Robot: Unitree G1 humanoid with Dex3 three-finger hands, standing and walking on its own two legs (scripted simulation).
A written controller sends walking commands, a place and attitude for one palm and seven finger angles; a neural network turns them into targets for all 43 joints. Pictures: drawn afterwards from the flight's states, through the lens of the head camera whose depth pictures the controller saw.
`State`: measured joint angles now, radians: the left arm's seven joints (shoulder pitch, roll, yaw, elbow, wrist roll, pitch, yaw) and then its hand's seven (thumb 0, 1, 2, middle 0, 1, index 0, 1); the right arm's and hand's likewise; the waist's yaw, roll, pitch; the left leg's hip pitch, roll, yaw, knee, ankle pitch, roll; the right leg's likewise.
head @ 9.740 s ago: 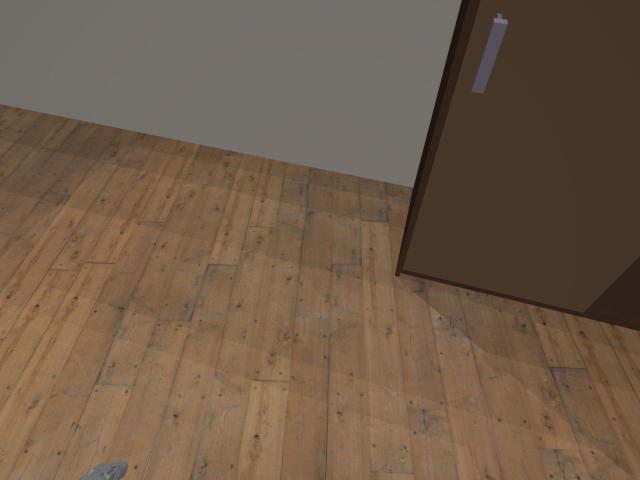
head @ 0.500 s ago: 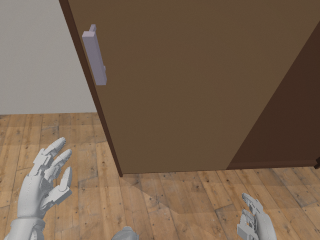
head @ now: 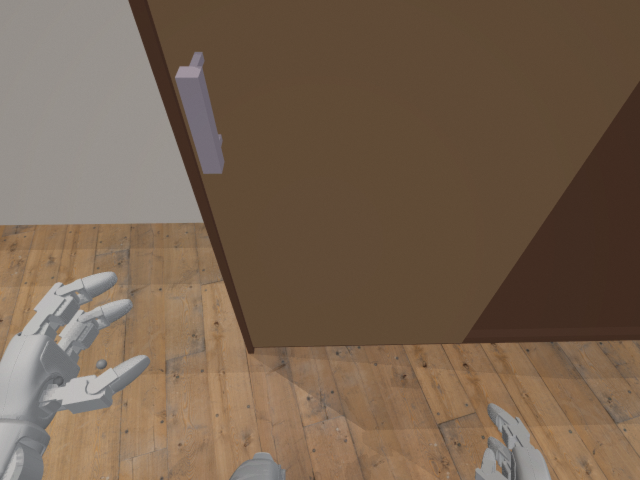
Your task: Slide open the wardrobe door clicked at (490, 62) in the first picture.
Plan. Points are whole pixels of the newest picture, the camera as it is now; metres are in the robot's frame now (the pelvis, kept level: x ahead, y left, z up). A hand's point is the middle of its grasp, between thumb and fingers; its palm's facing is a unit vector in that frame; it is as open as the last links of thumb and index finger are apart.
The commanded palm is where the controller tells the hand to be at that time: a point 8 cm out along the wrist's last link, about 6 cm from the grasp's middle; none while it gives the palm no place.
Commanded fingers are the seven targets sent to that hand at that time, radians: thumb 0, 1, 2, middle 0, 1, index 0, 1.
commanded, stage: raise the hand with hooked fingers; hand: left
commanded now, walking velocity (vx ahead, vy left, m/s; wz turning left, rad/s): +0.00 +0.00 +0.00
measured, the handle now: (205, 114) +0.54 +0.20 +0.17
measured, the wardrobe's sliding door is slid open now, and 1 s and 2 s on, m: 0.00 0.00 0.00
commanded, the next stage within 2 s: move the hooked fingers beside the handle in 1.32 s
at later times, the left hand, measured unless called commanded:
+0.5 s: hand (40, 325) +0.23 +0.28 +0.14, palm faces +0.11 -0.99 -0.05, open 13.5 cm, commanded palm +0.20 +0.33 +0.15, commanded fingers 0.00 -0.50 0.30 -0.30 -1.20 -0.30 -1.20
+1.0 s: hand (21, 272) +0.26 +0.29 +0.19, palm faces +0.11 -0.99 -0.05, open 14.0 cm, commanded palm +0.22 +0.33 +0.19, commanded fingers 0.00 -0.50 0.30 -0.30 -1.20 -0.30 -1.20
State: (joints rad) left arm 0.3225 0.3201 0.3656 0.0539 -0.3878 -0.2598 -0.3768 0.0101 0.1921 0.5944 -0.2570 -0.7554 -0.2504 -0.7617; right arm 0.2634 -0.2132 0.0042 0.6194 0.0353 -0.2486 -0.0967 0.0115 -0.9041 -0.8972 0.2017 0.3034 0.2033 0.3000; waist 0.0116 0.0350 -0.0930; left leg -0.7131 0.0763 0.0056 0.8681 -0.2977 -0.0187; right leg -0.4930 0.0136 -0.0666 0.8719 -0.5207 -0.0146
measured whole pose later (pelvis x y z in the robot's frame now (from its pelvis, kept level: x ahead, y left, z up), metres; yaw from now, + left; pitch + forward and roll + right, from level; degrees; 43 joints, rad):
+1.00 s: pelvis -0.01 +0.01 +0.04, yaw +2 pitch -1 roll -2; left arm -0.06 0.45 0.43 0.17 -0.35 0.08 -0.41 -0.01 -0.50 0.30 -0.30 -1.20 -0.30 -1.20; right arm 0.25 -0.27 0.07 0.62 0.08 -0.26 -0.13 0.01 -0.90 -0.90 0.20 0.30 0.20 0.30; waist 0.04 0.06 -0.03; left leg -0.39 0.05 0.00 0.56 -0.15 -0.01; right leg -0.17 0.00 -0.08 0.55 -0.36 0.00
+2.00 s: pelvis +0.00 +0.01 +0.03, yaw +0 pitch +2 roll -1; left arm -0.32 0.44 0.40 0.44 -0.28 0.03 -0.35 -0.01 -0.50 0.30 -0.30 -1.20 -0.30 -1.20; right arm 0.28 -0.27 0.04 0.64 0.07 -0.16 -0.12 0.01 -0.90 -0.90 0.20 0.30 0.20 0.30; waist 0.00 0.04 -0.04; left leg -0.44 0.06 0.02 0.59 -0.18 -0.01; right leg -0.23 0.00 -0.06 0.58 -0.38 -0.01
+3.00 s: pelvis +0.01 +0.01 +0.02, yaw -1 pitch +9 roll -2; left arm -0.82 0.57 0.43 1.06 -0.16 -0.15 -0.32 -0.01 -0.50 0.30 -0.30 -1.20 -0.30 -1.20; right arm 0.39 -0.28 0.01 0.69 0.05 -0.02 -0.08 0.01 -0.91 -0.90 0.20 0.30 0.20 0.30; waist -0.10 0.02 -0.07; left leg -0.63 0.08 0.03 0.70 -0.23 0.00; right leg -0.41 0.02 -0.04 0.67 -0.42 0.00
